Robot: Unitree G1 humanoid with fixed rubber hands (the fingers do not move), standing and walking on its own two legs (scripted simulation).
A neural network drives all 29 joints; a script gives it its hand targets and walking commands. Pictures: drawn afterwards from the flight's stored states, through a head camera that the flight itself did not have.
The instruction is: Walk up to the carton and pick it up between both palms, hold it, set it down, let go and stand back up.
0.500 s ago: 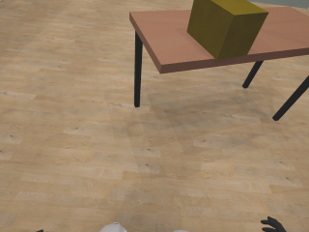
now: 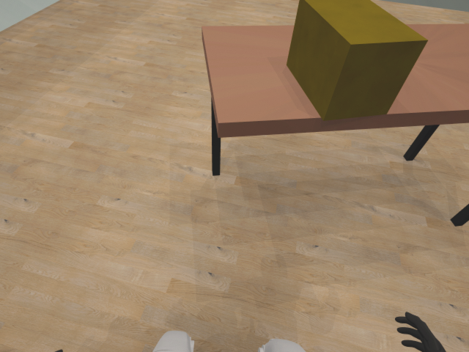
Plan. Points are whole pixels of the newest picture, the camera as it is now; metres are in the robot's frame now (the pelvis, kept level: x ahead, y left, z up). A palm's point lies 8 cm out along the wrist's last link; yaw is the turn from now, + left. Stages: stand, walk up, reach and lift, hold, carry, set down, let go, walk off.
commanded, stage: walk up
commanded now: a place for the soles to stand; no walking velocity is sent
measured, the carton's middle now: (343, 55) +0.77 -0.29 +0.13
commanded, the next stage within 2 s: none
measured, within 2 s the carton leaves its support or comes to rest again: neither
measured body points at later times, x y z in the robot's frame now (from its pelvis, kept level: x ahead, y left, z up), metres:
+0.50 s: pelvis +0.07 -0.13 +0.00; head +0.09 -0.08 +0.44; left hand +0.21 +0.19 -0.09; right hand +0.17 -0.46 -0.05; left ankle +0.10 +0.08 -0.69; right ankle +0.12 -0.28 -0.67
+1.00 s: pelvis +0.16 -0.24 +0.00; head +0.18 -0.22 +0.45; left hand +0.23 +0.09 -0.08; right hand +0.31 -0.55 -0.05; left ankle +0.18 -0.09 -0.69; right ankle +0.17 -0.35 -0.65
